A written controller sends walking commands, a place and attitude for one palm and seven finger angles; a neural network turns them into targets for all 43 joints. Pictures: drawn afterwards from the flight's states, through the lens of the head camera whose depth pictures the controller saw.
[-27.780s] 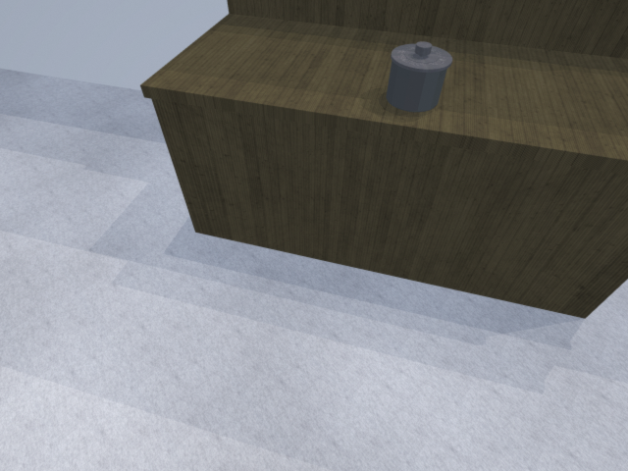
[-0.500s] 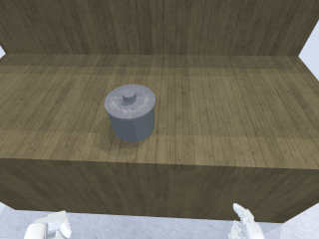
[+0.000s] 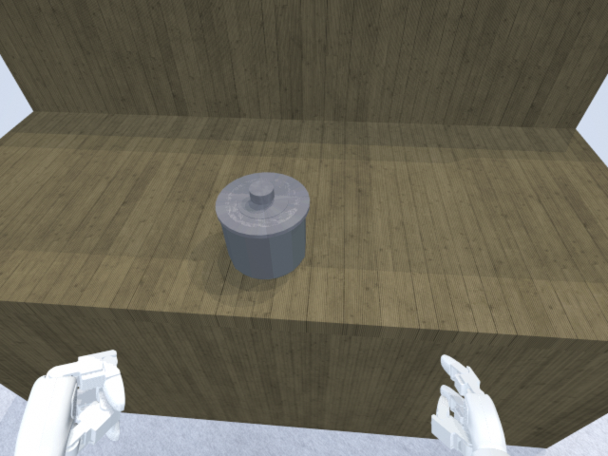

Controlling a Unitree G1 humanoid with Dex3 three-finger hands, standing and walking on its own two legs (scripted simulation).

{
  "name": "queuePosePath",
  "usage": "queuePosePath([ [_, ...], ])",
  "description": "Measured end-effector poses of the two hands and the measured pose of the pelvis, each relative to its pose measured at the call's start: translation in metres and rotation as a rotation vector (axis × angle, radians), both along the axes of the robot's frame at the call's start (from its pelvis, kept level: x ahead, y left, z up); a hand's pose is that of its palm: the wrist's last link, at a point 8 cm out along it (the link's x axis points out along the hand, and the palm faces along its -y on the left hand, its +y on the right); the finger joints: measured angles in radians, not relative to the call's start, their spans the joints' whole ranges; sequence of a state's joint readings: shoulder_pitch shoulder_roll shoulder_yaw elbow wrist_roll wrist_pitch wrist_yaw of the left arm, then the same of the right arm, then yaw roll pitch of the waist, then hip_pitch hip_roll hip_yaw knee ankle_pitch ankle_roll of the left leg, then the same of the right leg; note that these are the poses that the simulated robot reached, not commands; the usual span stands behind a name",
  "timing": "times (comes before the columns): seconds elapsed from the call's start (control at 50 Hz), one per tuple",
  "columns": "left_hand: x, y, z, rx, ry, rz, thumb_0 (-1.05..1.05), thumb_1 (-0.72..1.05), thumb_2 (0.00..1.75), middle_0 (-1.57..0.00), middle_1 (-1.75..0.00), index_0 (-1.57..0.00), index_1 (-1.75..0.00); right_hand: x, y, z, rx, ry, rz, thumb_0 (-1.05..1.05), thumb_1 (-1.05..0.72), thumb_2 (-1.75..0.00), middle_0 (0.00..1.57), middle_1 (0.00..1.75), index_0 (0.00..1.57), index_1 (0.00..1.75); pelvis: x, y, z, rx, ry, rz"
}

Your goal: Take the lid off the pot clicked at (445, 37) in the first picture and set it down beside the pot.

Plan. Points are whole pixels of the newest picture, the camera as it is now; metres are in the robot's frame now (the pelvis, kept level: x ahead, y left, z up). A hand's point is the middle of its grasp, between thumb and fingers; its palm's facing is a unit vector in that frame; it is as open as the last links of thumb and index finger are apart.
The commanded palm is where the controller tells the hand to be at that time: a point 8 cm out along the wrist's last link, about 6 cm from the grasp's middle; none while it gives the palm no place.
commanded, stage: raise the hand higher, near the body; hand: left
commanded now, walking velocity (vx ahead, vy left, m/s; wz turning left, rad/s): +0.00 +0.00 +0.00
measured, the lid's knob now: (261, 192) +0.50 +0.15 +0.07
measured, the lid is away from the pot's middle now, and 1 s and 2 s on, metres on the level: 0.00 0.00 0.00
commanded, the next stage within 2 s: reach forward and open the fingers in 0.16 s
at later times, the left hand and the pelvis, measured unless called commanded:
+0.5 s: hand (84, 375) +0.16 +0.27 +0.09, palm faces -0.06 -0.09 -0.99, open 2.9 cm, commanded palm +0.15 +0.26 +0.15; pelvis -0.01 -0.01 +0.00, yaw -2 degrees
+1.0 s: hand (105, 331) +0.20 +0.25 +0.11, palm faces -0.17 -0.06 -0.98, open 7.0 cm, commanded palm +0.20 +0.24 +0.18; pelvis -0.04 -0.01 +0.01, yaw +0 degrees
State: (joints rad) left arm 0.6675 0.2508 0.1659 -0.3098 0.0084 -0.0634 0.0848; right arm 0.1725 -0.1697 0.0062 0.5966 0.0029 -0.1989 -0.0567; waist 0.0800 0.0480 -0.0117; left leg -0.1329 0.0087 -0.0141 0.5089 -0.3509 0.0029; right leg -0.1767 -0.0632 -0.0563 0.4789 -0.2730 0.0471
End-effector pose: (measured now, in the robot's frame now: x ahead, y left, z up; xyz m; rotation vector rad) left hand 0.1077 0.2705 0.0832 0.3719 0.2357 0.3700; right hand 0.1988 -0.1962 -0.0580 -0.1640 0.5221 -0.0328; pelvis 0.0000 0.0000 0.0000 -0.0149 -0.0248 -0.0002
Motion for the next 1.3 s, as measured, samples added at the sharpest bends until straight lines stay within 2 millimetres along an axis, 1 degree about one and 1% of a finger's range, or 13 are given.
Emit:
queuePosePath([
  [0.12, 0.006, 0.001, 0.019, 0.035, -0.072, -0.013, 0.01, 0.89, 0.90, -1.29, -1.50, -1.29, -1.50, -0.011, 0.003, -0.006, 0.009, 0.034, 0.015, 0.01, -0.90, -0.90, 0.21, 0.30, 0.20, 0.30, -0.003, -0.001, 0.001, 0.001, -0.010, -0.001],
  [0.28, 0.017, 0.000, 0.042, 0.080, -0.163, -0.040, 0.02, 0.89, 0.90, -1.30, -1.50, -1.30, -1.50, -0.030, -0.008, -0.014, -0.003, 0.081, -0.010, 0.01, -0.90, -0.90, 0.21, 0.30, 0.20, 0.30, -0.006, -0.003, 0.002, 0.001, -0.019, -0.008],
  [0.36, 0.028, -0.006, 0.054, 0.550, -0.008, -0.124, 0.01, 0.88, 0.90, -1.29, -1.49, -1.29, -1.49, -0.033, -0.017, -0.022, -0.024, 0.146, 0.020, 0.01, -0.90, -0.90, 0.21, 0.30, 0.20, 0.30, -0.010, -0.005, -0.001, 0.006, 0.012, -0.017],
  [0.42, 0.032, -0.007, 0.059, 0.851, 0.127, -0.192, 0.01, 0.84, 0.91, -1.27, -1.45, -1.27, -1.45, -0.032, -0.025, -0.028, -0.017, 0.196, 0.019, 0.01, -0.90, -0.90, 0.21, 0.30, 0.20, 0.30, -0.013, -0.006, -0.002, 0.009, 0.031, -0.033],
  [0.46, 0.035, -0.006, 0.061, 0.982, 0.213, -0.234, 0.01, 0.80, 0.92, -1.25, -1.40, -1.25, -1.40, -0.029, -0.031, -0.031, -0.007, 0.217, 0.007, 0.01, -0.90, -0.90, 0.21, 0.30, 0.20, 0.30, -0.014, -0.007, -0.002, 0.010, 0.037, -0.038],
  [0.5, 0.038, -0.004, 0.061, 1.044, 0.283, -0.270, 0.01, 0.75, 0.94, -1.24, -1.35, -1.24, -1.35, -0.026, -0.035, -0.033, 0.002, 0.220, -0.006, 0.01, -0.90, -0.90, 0.21, 0.30, 0.20, 0.30, -0.014, -0.007, -0.001, 0.010, 0.039, -0.031],
  [0.6, 0.044, -0.008, 0.063, 1.034, 0.390, -0.384, 0.01, 0.62, 1.01, -1.19, -1.19, -1.19, -1.19, -0.017, -0.042, -0.030, 0.008, 0.184, -0.026, 0.01, -0.90, -0.90, 0.20, 0.30, 0.20, 0.30, -0.015, -0.009, 0.001, 0.011, 0.039, -0.010],
  [0.7, 0.051, -0.013, 0.073, 1.053, 0.382, -0.478, 0.00, 0.47, 1.08, -1.14, -1.02, -1.14, -1.02, -0.016, -0.043, -0.025, -0.002, 0.162, -0.018, 0.01, -0.90, -0.90, 0.20, 0.30, 0.20, 0.30, -0.020, -0.012, 0.003, 0.009, 0.030, 0.004],
  [0.86, 0.066, -0.015, 0.082, 1.065, 0.311, -0.479, 0.00, 0.25, 1.16, -1.05, -0.74, -1.05, -0.74, -0.033, -0.037, -0.026, 0.007, 0.190, 0.000, 0.01, -0.90, -0.90, 0.20, 0.30, 0.20, 0.30, -0.031, -0.012, 0.005, 0.011, 0.020, 0.006],
  [1.04, 0.088, -0.018, 0.090, 1.077, 0.275, -0.478, 0.00, 0.00, 1.26, -0.94, -0.42, -0.94, -0.42, -0.052, -0.030, -0.029, 0.028, 0.204, -0.006, 0.01, -0.90, -0.90, 0.20, 0.30, 0.20, 0.30, -0.040, -0.008, 0.006, 0.016, 0.002, -0.001],
  [1.18, 0.104, -0.023, 0.098, 1.091, 0.252, -0.488, 0.00, -0.18, 1.34, -0.87, -0.21, -0.87, -0.21, -0.056, -0.030, -0.026, 0.036, 0.190, -0.012, 0.01, -0.90, -0.90, 0.20, 0.30, 0.20, 0.30, -0.044, -0.005, 0.006, 0.021, -0.002, -0.007],
  [1.3, 0.115, -0.026, 0.104, 1.090, 0.243, -0.479, 0.00, -0.26, 1.38, -0.85, -0.12, -0.85, -0.12, -0.054, -0.031, -0.025, 0.037, 0.182, -0.010, 0.01, -0.90, -0.90, 0.20, 0.30, 0.20, 0.30, -0.044, -0.005, 0.006, 0.023, -0.001, -0.008],
])
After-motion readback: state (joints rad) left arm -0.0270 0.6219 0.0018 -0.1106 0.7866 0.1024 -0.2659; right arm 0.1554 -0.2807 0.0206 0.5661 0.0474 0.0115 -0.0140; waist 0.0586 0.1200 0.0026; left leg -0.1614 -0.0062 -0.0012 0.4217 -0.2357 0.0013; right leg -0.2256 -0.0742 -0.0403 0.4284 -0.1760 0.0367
